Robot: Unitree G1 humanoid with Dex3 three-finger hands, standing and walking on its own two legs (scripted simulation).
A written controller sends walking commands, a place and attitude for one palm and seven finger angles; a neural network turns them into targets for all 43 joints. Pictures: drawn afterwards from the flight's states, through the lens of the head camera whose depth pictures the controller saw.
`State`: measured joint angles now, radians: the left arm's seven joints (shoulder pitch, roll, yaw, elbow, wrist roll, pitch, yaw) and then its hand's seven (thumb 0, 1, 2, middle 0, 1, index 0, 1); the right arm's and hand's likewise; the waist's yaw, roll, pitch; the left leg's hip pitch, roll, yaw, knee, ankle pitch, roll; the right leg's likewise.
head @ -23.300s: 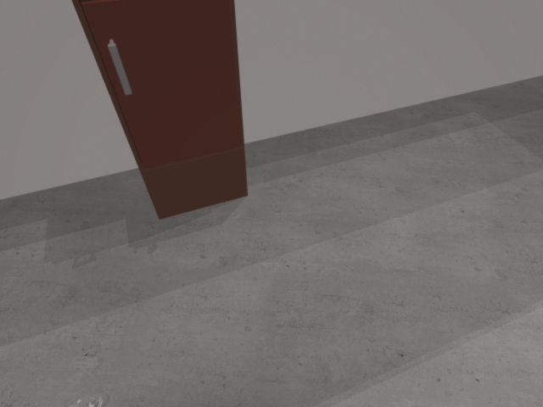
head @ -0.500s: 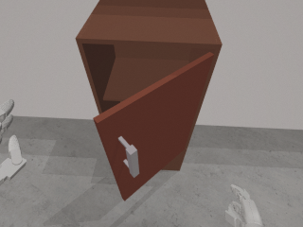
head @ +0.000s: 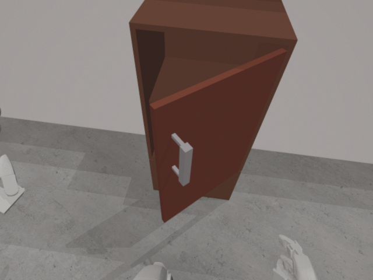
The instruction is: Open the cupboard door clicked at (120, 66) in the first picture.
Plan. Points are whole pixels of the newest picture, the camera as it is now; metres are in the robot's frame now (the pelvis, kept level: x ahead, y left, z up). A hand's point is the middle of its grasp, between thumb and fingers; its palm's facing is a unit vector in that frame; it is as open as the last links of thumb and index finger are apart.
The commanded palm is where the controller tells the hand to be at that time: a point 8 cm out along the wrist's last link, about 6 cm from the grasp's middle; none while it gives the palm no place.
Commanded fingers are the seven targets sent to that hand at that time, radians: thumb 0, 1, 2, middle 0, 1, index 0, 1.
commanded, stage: step back with the hand held close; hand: left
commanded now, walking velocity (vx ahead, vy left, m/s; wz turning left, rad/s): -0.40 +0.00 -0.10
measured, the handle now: (180, 160) +0.38 +0.05 +0.01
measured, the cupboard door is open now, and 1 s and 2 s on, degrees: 44 44 44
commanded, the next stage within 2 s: stop stepping back and stand still in 0.30 s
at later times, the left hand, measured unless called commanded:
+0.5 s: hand (11, 243) +0.13 +0.23 +0.18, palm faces +0.26 -0.86 -0.45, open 7.4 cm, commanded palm +0.07 +0.28 +0.19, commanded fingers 0.00 0.90 0.90 -0.20 -0.30 -0.20 -0.30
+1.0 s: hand out of the picture +0.08 +0.26 +0.17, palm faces +0.37 -0.83 -0.40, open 7.4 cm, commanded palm +0.03 +0.30 +0.19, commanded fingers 0.00 0.90 0.90 -0.20 -0.30 -0.20 -0.30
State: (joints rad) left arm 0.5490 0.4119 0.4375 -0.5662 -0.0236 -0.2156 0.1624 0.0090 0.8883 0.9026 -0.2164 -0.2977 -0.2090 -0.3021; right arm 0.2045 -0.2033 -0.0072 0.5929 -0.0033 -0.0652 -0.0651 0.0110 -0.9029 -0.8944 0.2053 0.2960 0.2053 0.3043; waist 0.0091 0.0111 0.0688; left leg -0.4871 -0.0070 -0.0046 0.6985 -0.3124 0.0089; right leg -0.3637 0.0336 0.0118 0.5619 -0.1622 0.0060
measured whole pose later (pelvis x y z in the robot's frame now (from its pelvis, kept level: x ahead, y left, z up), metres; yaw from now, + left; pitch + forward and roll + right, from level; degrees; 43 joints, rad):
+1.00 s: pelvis -0.14 +0.02 +0.01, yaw -6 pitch -1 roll -1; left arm 0.51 0.38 0.39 -0.42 -0.02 -0.22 0.16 0.01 0.89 0.90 -0.22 -0.30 -0.21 -0.30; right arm 0.30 -0.24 -0.03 0.70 0.00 -0.12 -0.09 0.01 -0.90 -0.89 0.20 0.30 0.20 0.30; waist -0.01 -0.01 -0.03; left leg -0.29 0.02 0.02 0.57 -0.26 0.02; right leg -0.16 0.00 -0.04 0.55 -0.37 0.00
